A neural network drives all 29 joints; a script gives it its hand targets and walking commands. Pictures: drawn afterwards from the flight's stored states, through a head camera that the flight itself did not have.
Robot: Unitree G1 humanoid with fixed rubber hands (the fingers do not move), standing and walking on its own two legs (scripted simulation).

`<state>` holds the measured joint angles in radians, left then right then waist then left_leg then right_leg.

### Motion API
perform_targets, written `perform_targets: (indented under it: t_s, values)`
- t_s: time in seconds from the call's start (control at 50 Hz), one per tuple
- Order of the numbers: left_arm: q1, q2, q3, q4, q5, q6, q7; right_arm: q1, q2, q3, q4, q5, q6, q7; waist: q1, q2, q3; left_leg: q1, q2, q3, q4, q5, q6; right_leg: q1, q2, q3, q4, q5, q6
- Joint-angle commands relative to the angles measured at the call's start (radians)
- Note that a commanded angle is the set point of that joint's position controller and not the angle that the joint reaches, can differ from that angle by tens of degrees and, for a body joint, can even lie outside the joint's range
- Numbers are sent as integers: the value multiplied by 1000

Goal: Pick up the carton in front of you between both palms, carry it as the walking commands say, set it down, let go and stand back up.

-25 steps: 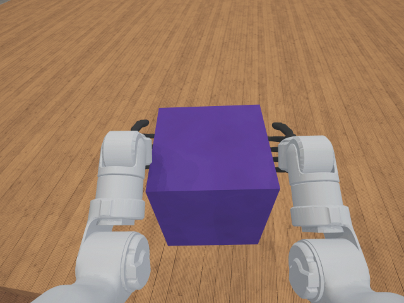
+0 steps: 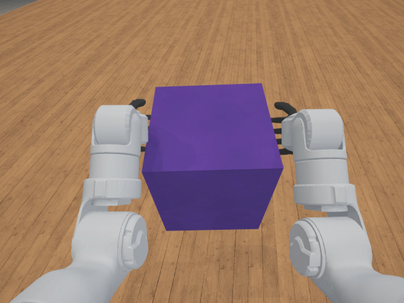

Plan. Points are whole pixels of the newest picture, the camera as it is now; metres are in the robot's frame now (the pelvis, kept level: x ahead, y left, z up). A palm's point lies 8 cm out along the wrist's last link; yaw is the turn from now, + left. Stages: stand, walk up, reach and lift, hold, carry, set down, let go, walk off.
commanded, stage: carry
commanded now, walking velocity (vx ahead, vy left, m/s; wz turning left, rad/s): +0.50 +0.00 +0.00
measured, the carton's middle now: (210, 162) +0.38 +0.01 +0.09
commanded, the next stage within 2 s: none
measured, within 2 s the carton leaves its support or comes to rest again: neither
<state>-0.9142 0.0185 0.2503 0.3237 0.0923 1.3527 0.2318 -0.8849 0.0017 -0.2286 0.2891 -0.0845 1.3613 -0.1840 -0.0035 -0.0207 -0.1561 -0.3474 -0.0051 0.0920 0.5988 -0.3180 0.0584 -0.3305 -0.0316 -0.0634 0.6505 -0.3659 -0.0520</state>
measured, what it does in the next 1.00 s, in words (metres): climbs: right foot 0.12 m higher, then left foot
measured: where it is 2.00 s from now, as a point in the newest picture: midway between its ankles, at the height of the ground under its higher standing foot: (219, 149)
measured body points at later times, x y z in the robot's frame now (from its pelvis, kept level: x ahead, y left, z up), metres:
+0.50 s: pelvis +0.24 -0.08 +0.06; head +0.30 -0.06 +0.51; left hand +0.62 +0.12 +0.20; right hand +0.66 -0.17 +0.19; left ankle +0.10 +0.06 -0.49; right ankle +0.33 -0.14 -0.61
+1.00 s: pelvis +0.56 -0.05 +0.12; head +0.56 -0.05 +0.57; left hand +0.96 +0.08 +0.28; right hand +0.93 -0.21 +0.27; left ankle +0.63 +0.01 -0.61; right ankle +0.43 -0.15 -0.51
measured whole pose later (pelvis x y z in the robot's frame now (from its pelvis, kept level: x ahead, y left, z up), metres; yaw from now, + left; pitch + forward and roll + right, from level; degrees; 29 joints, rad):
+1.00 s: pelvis +0.56 -0.05 +0.12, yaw -1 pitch +3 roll +0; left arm -0.98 -0.01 0.35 0.48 0.18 1.30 0.20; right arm -0.97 0.05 -0.30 0.44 -0.13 1.37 -0.28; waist -0.05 0.01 -0.08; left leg -0.41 -0.02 0.17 0.51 -0.17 0.11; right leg -0.37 0.02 -0.03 1.17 -0.41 -0.02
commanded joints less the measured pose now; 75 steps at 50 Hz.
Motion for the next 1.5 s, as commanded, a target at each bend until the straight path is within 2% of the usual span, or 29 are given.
perform_targets:
  t_s: [0.0, 0.04, 0.1, 0.2, 0.26, 0.3, 0.32, 0.34, 0.36, 0.38, 0.4, 0.44, 0.46, 0.58, 0.76, 0.84, 0.86, 0.88, 0.9, 0.92, 0.98, 1.06, 1.3, 1.34, 1.36, 1.38, 1.42, 1.44, 1.48]
  values:
    - [-748, -1137, -395, -22, -480, -11, -357, -717, 1030, 344, -29, 423, -40, 277, -91, 337, -270, 562, 336, -532, -257, 367, 240, -425, 21, -50, 325, -91, -5]
    - [-798, -1149, -380, -33, -481, -15, -356, -817, 1045, 353, -109, 450, -37, 277, -136, 190, -261, 725, 386, -599, -236, 556, 319, -709, 45, -26, 759, -222, -1]
    - [-791, -1139, -351, -51, -473, 3, -336, -944, 1077, 396, -221, 510, -25, 267, -135, 78, -291, 797, 375, -532, -219, 320, 270, -993, -2, 86, 1282, -278, -67]
    - [-764, -1080, -323, -79, -400, 20, -292, -958, 1134, 391, -189, 538, -1, 297, -57, 99, -160, 520, 263, -326, -382, -15, 142, -951, -68, -4, 1106, -180, -52]
    - [-806, -1101, -355, -82, -399, 19, -286, -960, 1144, 381, -161, 531, 1, 307, -38, 174, -150, 244, 223, -97, -535, 410, 149, -540, -68, -121, 697, -80, -49]
    - [-800, -1134, -373, -62, -414, 19, -288, -936, 1141, 357, -138, 509, 3, 304, 13, 259, -254, 255, 210, 5, -379, 1125, 108, -239, 40, -215, 512, -50, -85]
    - [-802, -1144, -376, -60, -427, 17, -293, -930, 1114, 340, -143, 482, 0, 301, 57, 300, -335, 336, 220, 19, -204, 1462, 79, -144, 100, -248, 447, -81, -94]
    - [-790, -1171, -389, -62, -447, 16, -300, -923, 1111, 341, -146, 459, -1, 295, 149, 324, -437, 336, 214, 36, 63, 1547, 29, 76, 127, -217, 271, -13, -98]
    - [-805, -1176, -403, -98, -471, 7, -311, -915, 1095, 329, -165, 441, -5, 289, 186, 192, -555, 150, 158, -21, 387, 1218, -18, 353, 87, 5, 95, -55, -100]
    - [-827, -1179, -433, -137, -500, -6, -324, -910, 1100, 324, -209, 418, -10, 287, 121, -220, -619, -149, -31, -87, 748, 223, -76, 506, -244, 681, -167, -72, -217]
    - [-829, -1214, -431, -132, -532, -7, -336, -948, 1053, 316, -212, 404, -11, 275, 98, -306, -686, -224, -96, -257, 1080, 44, -36, 499, -285, 877, -250, 237, -293]
    - [-877, -1238, -429, -179, -551, -5, -355, -990, 1046, 319, -251, 396, -25, 259, 93, -33, -571, -372, -14, -247, 1200, 36, 8, 435, -261, 660, -91, 319, -262]
    - [-902, -1250, -435, -202, -560, -6, -359, -1022, 1023, 318, -289, 394, -31, 253, 90, -14, -489, -448, 10, -226, 1174, 8, 21, 402, -252, 583, -89, 268, -223]
    - [-899, -1217, -436, -216, -530, 23, -350, -969, 979, 367, -307, 346, -25, 217, 101, -10, -431, -564, 57, -127, 779, -142, 13, 532, -245, 357, -135, 478, -200]
    - [-773, -1180, -332, 83, -434, 35, -407, -907, 1046, 370, -64, 355, 7, 242, 98, -131, -286, -323, -22, 82, 20, 326, -2, 514, -120, 32, -207, 805, -119]
    - [-738, -1140, -255, 174, -395, 12, -417, -893, 1079, 313, 44, 389, -5, 275, -10, -148, -307, 86, -64, 135, -194, 370, 34, 421, -120, -63, 34, 998, -9]
    - [-730, -1125, -244, 189, -384, 5, -417, -886, 1080, 287, 63, 397, -12, 286, -37, -91, -351, 279, 17, 38, -187, 354, 35, 286, -103, -63, 173, 754, 20]
    - [-724, -1122, -230, 208, -376, 0, -416, -872, 1071, 260, 87, 406, -19, 295, -41, 58, -415, 489, 255, -264, -76, 477, 73, 69, -63, -37, 360, 368, 45]
    - [-749, -1147, -213, 215, -372, -8, -414, -882, 1068, 249, 104, 399, -32, 299, -46, 287, -427, 652, 383, -657, -214, 362, 241, -247, 121, 24, 591, -122, 69]
    - [-755, -1147, -208, 206, -368, -18, -406, -858, 1096, 243, 106, 408, -40, 308, -35, 211, -375, 624, 398, -676, -275, 249, 257, -361, 73, 91, 673, -149, 42]
    - [-774, -1183, -215, 128, -388, -51, -388, -930, 1169, 257, 28, 466, -68, 331, -20, 28, -299, 437, 324, -444, -312, 240, 154, -341, -28, 100, 518, 20, 26]
    - [-742, -1237, -266, 47, -412, -77, -365, -908, 1243, 281, -22, 487, -91, 335, -17, 121, -328, 434, 290, -278, -379, 213, 128, -283, -39, 39, 301, 61, 57]
    - [-385, -1333, -530, -226, -409, -89, -375, -449, 1205, 453, -284, 324, -123, 308, -24, 208, -309, 659, 180, 40, -180, 864, 19, -87, 42, -155, -334, 411, 57]
    - [-259, -1323, -565, -249, -392, -86, -386, -351, 1193, 516, -348, 320, -122, 304, 11, 135, -403, 366, 147, 86, 78, 685, -47, 369, -28, -104, -332, 423, 27]
    - [-188, -1298, -571, -268, -375, -87, -391, -320, 1201, 559, -377, 329, -118, 307, 26, -38, -479, 147, 114, 68, 275, 362, -63, 595, -231, 165, -263, 532, -16]
    - [-132, -1258, -580, -261, -332, -97, -387, -305, 1233, 586, -406, 335, -112, 313, 26, -284, -521, -225, -3, 10, 456, -116, -80, 877, -383, 446, -265, 613, -174]
    - [-32, -1279, -621, -340, -340, -106, -389, -256, 1259, 658, -466, 372, -119, 324, 32, -189, -450, -407, 42, -79, 614, -172, -51, 839, -367, 387, -279, 712, -168]
    - [-13, -1278, -639, -398, -337, -112, -390, -234, 1268, 693, -497, 391, -129, 328, 32, -89, -417, -406, 83, -94, 549, -122, -50, 777, -351, 313, -295, 712, -128]
    - [17, -1308, -693, -481, -353, -123, -393, -172, 1260, 744, -553, 409, -146, 330, 28, -63, -366, -336, 115, -85, 385, -46, -67, 645, -319, 200, -368, 619, -84]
